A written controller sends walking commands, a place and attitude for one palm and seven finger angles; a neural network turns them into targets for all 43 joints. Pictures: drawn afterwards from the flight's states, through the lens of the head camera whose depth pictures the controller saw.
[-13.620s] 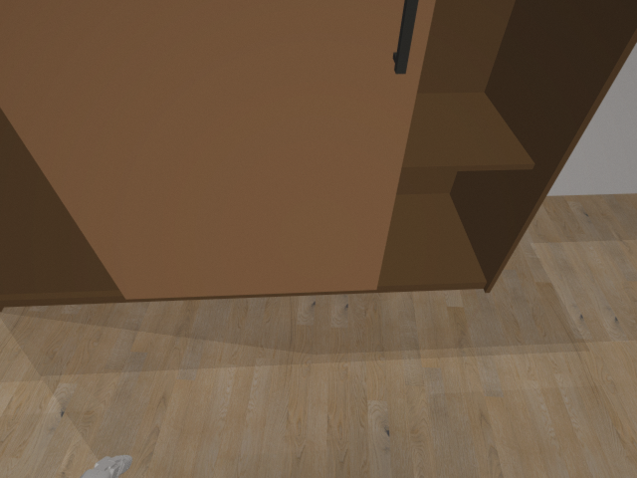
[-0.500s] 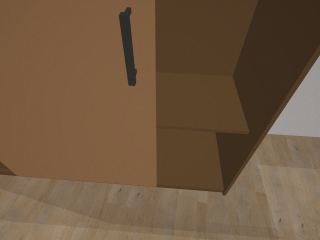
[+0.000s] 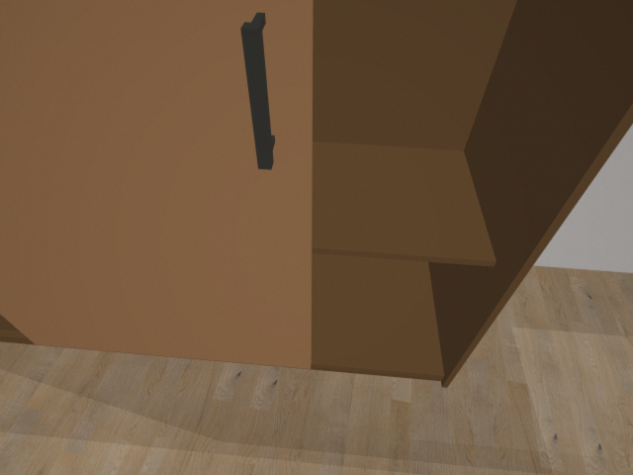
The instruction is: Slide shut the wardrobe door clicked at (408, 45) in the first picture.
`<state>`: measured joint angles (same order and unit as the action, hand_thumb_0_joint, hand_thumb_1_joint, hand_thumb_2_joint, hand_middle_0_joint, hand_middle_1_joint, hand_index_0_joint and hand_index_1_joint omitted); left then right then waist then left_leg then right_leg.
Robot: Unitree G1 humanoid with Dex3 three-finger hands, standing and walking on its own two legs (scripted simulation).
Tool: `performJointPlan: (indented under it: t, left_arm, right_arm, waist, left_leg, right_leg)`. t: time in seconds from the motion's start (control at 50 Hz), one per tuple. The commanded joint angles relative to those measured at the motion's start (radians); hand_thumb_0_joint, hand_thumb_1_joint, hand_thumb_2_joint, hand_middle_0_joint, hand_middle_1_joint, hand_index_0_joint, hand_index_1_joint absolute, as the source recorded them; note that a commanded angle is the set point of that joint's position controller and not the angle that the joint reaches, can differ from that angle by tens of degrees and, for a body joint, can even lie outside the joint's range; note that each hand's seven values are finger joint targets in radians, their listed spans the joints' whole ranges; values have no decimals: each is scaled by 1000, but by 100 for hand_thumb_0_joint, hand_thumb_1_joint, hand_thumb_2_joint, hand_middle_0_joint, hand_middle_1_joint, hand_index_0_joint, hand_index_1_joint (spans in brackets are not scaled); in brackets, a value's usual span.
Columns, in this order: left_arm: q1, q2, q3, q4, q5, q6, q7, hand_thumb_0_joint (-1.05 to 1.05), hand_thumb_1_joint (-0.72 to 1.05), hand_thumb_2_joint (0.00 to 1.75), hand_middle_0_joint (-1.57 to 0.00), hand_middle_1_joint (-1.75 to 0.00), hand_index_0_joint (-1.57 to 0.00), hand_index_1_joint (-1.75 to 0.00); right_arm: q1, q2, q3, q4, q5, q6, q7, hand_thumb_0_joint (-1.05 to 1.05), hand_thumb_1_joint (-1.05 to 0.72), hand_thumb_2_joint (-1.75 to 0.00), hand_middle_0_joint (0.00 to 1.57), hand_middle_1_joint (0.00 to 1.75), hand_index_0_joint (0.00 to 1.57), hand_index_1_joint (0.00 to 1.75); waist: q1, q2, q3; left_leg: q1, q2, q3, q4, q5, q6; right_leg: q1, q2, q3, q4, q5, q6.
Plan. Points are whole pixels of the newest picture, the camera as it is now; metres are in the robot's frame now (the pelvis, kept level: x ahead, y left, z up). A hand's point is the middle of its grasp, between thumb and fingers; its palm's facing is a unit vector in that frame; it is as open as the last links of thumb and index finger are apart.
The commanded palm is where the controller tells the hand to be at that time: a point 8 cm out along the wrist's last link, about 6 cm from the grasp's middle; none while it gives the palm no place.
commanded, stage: look again from close up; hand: left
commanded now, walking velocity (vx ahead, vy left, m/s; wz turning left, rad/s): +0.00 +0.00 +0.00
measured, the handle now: (262, 97) +0.53 +0.12 +0.22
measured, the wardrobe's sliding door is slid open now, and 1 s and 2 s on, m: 0.43 0.43 0.43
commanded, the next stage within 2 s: shuffle to correct the standing spot in 0.36 s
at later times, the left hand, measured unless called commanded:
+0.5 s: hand out of the picture -0.04 +0.15 -0.18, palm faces +0.08 -0.98 -0.16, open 7.4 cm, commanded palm none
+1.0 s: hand out of the picture +0.07 +0.19 -0.19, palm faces +0.05 -0.99 -0.16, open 7.3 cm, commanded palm none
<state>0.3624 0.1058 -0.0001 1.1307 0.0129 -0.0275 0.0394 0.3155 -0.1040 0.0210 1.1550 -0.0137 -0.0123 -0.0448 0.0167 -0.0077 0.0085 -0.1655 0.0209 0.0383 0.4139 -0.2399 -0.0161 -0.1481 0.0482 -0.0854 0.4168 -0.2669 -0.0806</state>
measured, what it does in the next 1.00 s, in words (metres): lifts its right foot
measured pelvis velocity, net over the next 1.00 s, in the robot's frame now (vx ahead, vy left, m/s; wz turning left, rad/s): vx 0.08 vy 0.02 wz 0.01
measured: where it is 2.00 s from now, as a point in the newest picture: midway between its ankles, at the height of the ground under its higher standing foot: outside the picture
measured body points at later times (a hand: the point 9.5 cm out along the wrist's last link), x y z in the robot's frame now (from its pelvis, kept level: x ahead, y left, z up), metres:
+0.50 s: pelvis +0.00 +0.00 +0.00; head +0.01 +0.00 +0.45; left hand -0.04 +0.21 -0.16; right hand -0.02 -0.20 -0.16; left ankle -0.01 +0.13 -0.74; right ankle -0.02 -0.06 -0.74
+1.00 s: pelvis +0.08 +0.02 +0.00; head +0.11 +0.04 +0.45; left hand +0.07 +0.24 -0.17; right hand +0.00 -0.17 -0.15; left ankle +0.01 +0.12 -0.74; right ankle +0.08 -0.10 -0.71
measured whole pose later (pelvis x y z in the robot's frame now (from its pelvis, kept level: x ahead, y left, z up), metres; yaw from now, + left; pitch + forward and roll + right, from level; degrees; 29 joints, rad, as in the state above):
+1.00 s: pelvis +0.08 +0.02 +0.00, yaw +0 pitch +1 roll +0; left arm 0.29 0.14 0.05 1.09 0.03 0.00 0.03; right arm 0.41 -0.05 0.03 1.16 -0.03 -0.05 -0.06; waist -0.01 -0.04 0.05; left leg -0.11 0.01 0.08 0.42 -0.33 0.03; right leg -0.41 -0.04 -0.04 0.82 -0.36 -0.02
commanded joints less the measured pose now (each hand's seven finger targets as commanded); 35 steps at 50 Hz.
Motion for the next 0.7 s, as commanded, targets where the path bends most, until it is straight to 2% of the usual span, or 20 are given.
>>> performJointPlan:
  t: [0.0,0.06,0.14,0.28,0.44,0.48,0.54,0.58,0.62,0.66,0.68]
  left_arm:
    - [105,91,14,-12,-3,-10,2,0,90,90,-20,-30,-20,-30]
    - [108,94,14,-10,-3,-11,2,0,90,90,-20,-30,-20,-30]
    - [112,89,14,-11,-4,-12,2,0,90,90,-20,-30,-20,-30]
    - [109,89,13,-9,-3,-9,2,0,90,90,-20,-30,-20,-30]
    - [111,91,14,-9,-3,-12,1,0,90,90,-20,-30,-20,-30]
    - [121,89,19,-4,-1,-9,0,0,90,90,-20,-30,-20,-30]
    - [136,107,34,-8,3,1,-8,0,90,90,-20,-30,-20,-30]
    - [154,118,46,-12,5,7,-8,0,90,90,-20,-30,-20,-30]
    - [165,121,53,-19,7,3,-8,0,90,90,-20,-30,-20,-30]
    - [167,119,59,-25,11,-4,-6,0,90,90,-20,-30,-20,-30]
    - [156,119,61,-29,12,-7,-7,0,90,90,-20,-30,-20,-30]
  right_arm:
    - [79,-73,-13,-10,3,-15,-5,0,-90,-90,20,30,20,30]
    - [81,-73,-14,-12,4,-15,-5,0,-90,-90,20,30,20,30]
    - [79,-73,-15,-11,2,-17,-6,0,-90,-90,20,30,20,30]
    - [79,-70,-13,-11,3,-13,-5,0,-90,-90,20,30,20,30]
    - [79,-75,-14,-12,2,-16,-6,0,-90,-90,20,30,20,30]
    - [89,-75,-15,-6,0,-13,-4,0,-90,-90,20,30,20,30]
    - [81,-73,-24,-13,-7,-6,5,0,-90,-90,20,30,20,30]
    - [70,-64,-28,-28,-11,-1,9,0,-90,-90,20,30,20,30]
    - [51,-57,-31,-42,-12,-5,12,0,-90,-90,20,30,20,30]
    - [55,-51,-35,-53,-13,-10,13,0,-90,-90,20,30,20,30]
    - [70,-44,-34,-51,-13,-15,14,0,-90,-90,20,30,20,30]
  waist:
    - [-2,10,78]
    - [-1,-11,67]
    - [-2,10,56]
    - [-1,2,100]
    - [-1,3,71]
    - [-1,-18,67]
    - [10,-65,124]
    - [18,-107,167]
    - [21,-120,185]
    - [11,-74,195]
    - [-4,-49,190]
  left_leg:
    - [-35,69,-72,-53,136,35]
    - [-37,69,-69,-49,140,35]
    - [-25,68,-72,-48,150,34]
    - [-48,67,-75,-54,123,34]
    - [-30,68,-77,-51,145,36]
    - [-43,58,-64,-29,60,40]
    - [-133,22,-29,38,-102,43]
    - [-210,3,11,146,-147,42]
    - [-258,16,13,239,-163,44]
    - [-266,37,10,268,-178,47]
    - [-228,42,11,234,-171,50]
  right_leg:
    - [-42,-150,155,-100,181,37]
    - [-26,-151,148,-98,212,43]
    - [-31,-153,151,-92,220,36]
    - [-53,-150,150,-106,154,37]
    - [-37,-153,148,-97,192,35]
    - [-33,-153,154,-106,63,33]
    - [-54,-171,220,-157,-224,0]
    - [-72,-216,299,-219,-378,-31]
    - [-81,-264,363,-255,-385,-77]
    - [-96,-290,374,-242,-340,-121]
    - [-127,-291,362,-217,-305,-130]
